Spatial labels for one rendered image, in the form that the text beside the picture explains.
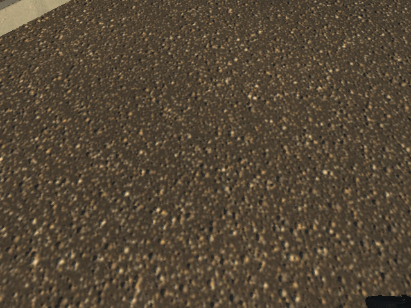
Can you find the robot right hand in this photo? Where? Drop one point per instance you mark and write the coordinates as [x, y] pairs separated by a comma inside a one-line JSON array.
[[388, 301]]

